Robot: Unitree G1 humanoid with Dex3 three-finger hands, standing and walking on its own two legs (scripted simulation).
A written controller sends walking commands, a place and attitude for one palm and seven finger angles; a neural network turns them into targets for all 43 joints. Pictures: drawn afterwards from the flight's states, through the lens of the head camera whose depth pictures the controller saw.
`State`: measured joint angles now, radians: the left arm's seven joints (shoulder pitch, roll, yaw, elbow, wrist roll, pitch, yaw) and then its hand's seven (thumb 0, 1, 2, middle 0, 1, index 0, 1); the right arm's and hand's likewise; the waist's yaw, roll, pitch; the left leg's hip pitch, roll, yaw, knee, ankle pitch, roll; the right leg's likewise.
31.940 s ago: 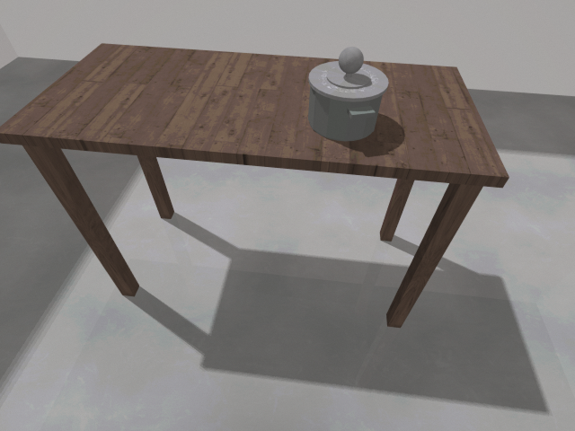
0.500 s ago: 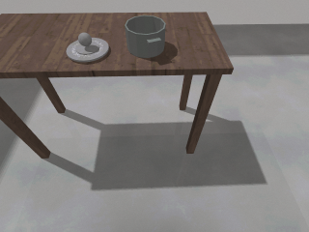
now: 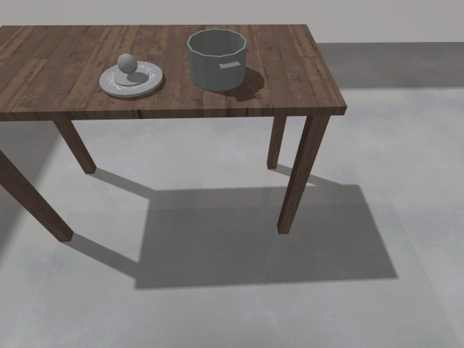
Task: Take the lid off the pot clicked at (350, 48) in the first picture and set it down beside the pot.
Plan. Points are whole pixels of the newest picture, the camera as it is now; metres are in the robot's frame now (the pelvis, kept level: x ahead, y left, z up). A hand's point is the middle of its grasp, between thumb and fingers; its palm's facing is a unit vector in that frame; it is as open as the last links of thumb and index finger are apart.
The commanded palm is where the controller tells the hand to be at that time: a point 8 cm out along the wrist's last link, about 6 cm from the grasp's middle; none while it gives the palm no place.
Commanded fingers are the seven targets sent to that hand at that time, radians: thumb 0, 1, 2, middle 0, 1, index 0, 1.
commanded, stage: let the arm hang, fingers relaxed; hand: left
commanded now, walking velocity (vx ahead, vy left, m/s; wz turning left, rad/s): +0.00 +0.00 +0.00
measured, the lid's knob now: (127, 63) +0.79 +0.32 +0.06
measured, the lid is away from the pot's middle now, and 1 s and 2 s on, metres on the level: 0.25 0.25 0.25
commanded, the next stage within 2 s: look to check the result in 0.66 s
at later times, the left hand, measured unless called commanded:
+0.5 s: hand out of the picture +0.00 +0.18 -0.17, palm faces +0.02 -0.98 -0.22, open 7.3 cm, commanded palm none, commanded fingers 0.00 0.90 0.90 -0.20 -0.30 -0.20 -0.30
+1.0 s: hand out of the picture -0.01 +0.18 -0.17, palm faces +0.03 -0.98 -0.21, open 7.3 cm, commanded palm none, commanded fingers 0.00 0.90 0.90 -0.20 -0.30 -0.20 -0.30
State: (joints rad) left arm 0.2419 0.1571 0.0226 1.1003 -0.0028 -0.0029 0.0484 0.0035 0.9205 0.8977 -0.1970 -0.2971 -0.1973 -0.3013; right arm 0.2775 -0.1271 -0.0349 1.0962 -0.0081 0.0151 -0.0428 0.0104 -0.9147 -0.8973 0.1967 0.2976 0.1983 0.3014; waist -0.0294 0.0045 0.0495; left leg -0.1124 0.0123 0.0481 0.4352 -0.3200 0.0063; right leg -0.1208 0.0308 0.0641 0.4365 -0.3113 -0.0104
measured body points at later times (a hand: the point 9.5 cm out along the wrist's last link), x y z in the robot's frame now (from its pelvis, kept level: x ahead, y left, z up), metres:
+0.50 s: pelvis -0.01 +0.00 +0.00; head +0.01 +0.00 +0.45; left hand +0.00 +0.23 -0.16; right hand -0.03 -0.21 -0.16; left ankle -0.06 +0.11 -0.74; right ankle -0.05 -0.12 -0.74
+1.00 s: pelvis -0.02 +0.00 +0.00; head +0.00 +0.00 +0.45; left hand -0.01 +0.23 -0.16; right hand -0.04 -0.21 -0.16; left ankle -0.06 +0.11 -0.74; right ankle -0.05 -0.12 -0.74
